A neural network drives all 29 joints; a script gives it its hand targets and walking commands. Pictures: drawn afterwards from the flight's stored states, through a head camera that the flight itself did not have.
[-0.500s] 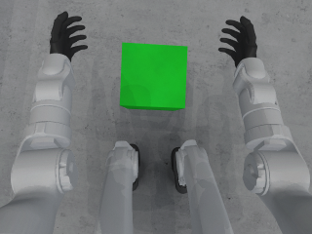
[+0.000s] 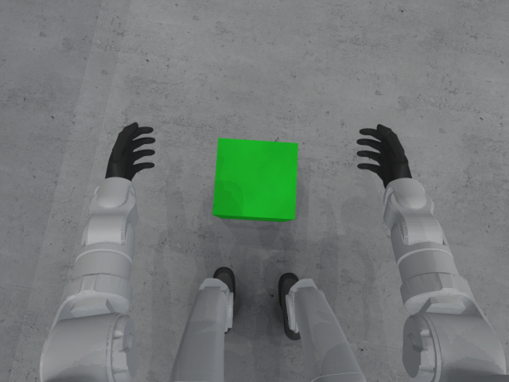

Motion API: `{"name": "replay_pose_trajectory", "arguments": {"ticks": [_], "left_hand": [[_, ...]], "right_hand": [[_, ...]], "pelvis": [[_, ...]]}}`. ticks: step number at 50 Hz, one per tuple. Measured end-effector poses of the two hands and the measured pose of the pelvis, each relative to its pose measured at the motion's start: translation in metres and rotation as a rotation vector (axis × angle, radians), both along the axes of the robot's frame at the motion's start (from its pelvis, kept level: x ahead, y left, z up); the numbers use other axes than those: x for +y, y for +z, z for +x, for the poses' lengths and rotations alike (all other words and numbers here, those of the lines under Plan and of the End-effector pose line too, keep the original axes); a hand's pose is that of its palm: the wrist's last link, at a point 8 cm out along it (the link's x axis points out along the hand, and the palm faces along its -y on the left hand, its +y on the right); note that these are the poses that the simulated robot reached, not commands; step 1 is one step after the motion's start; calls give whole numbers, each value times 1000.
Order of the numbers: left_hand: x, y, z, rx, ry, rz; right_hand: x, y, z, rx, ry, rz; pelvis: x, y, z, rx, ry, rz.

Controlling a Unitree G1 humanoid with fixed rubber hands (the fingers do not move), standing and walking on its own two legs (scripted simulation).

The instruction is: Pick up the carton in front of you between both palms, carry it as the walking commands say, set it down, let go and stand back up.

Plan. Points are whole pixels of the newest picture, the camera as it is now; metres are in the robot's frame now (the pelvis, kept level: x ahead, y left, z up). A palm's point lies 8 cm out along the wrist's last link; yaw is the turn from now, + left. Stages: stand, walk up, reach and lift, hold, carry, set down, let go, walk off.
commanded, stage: let go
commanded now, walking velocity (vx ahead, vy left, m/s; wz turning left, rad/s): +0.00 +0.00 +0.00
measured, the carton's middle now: (254, 185) +0.45 +0.00 -0.55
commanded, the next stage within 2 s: stand in 1.02 s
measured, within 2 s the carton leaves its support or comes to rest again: neither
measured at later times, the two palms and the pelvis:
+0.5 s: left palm (66, 288) +0.26 +0.22 +0.01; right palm (485, 285) +0.25 -0.24 +0.01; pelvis +0.07 -0.01 +0.09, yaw +0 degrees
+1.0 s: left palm (52, 337) +0.21 +0.22 +0.03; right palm (502, 319) +0.22 -0.24 +0.03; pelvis +0.05 -0.01 +0.09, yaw +0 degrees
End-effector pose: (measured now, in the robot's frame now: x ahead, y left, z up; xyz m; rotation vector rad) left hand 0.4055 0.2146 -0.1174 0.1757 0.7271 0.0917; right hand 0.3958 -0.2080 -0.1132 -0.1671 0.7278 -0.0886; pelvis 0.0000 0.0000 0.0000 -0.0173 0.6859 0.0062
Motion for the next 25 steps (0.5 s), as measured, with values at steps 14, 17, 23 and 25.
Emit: {"name": "replay_pose_trajectory", "arguments": {"ticks": [14, 17, 23, 25], "left_hand": [[7, 75, -74, 26, 3, -14], [6, 88, -94, 35, 1, -14], [8, 116, -135, 46, -4, -10], [8, 125, -148, 47, -4, -8]], "right_hand": [[-21, 76, -72, 36, 5, 5], [-23, 89, -93, 42, 0, 7], [-29, 118, -135, 50, -1, 3], [-31, 126, -147, 50, -1, 2]], "pelvis": [[-4, 56, 46, -223, -3, 10], [-5, 66, 53, -283, -4, 13], [-8, 85, 63, -426, -6, 19], [-8, 89, 65, -477, -7, 20]]}}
